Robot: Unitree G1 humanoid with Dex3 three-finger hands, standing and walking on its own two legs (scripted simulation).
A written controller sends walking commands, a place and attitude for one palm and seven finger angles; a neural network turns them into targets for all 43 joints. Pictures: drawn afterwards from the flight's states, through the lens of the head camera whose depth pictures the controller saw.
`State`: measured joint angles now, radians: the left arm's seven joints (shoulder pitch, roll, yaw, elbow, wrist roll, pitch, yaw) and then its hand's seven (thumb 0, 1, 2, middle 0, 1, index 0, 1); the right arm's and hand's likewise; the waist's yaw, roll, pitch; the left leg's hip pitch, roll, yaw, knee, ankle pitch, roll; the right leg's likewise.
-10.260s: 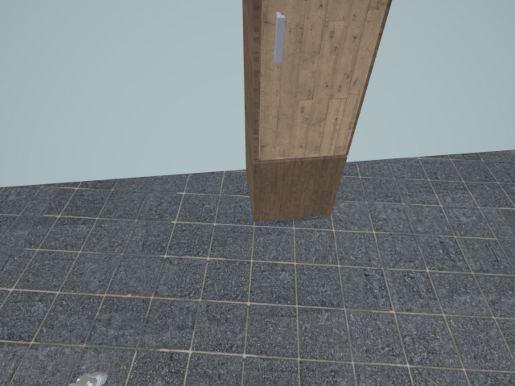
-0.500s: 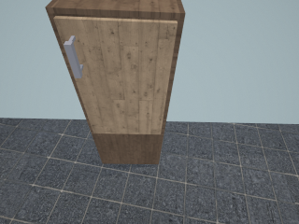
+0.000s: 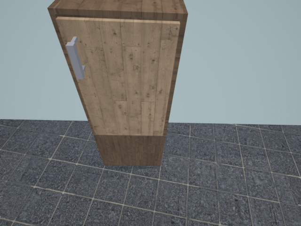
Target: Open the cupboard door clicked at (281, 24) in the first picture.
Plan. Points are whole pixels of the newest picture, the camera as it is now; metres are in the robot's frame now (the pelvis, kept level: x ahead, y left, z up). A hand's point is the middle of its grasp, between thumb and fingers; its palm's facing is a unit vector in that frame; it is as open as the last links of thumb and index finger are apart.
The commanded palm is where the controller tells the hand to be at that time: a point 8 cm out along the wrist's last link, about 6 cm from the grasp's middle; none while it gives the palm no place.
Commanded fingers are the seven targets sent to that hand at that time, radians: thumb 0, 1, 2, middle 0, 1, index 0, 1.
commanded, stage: come to a stop and stand still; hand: left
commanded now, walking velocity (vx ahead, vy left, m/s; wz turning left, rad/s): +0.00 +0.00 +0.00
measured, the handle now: (77, 58) +0.56 +0.28 +0.14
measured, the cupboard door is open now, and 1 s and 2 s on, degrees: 0 0 0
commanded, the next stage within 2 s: look again from close up in 1.00 s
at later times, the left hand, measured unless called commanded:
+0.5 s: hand out of the picture -0.03 +0.18 -0.18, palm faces +0.03 -0.98 -0.19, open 7.3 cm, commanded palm none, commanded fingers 0.00 0.90 0.90 -0.20 -0.30 -0.20 -0.30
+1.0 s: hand out of the picture -0.07 +0.14 -0.18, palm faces +0.06 -0.99 -0.13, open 7.4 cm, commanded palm none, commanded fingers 0.00 0.90 0.90 -0.20 -0.30 -0.20 -0.30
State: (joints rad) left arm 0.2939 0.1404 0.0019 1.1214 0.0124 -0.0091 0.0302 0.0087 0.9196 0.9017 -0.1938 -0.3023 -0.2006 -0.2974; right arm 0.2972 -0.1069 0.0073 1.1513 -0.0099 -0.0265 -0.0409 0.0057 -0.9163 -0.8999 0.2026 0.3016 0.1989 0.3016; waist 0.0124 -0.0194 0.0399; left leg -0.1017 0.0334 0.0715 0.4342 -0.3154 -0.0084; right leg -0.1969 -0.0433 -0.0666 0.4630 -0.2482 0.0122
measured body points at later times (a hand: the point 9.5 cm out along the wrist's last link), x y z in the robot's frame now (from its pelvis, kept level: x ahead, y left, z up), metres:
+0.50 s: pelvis -0.04 +0.01 +0.00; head -0.06 +0.01 +0.45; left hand -0.03 +0.23 -0.16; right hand -0.03 -0.21 -0.16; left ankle -0.05 +0.12 -0.74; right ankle +0.00 -0.13 -0.74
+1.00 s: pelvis -0.05 +0.00 +0.00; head -0.05 +0.00 +0.45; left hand -0.08 +0.20 -0.17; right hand -0.08 -0.21 -0.16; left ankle -0.05 +0.12 -0.74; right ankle +0.00 -0.13 -0.74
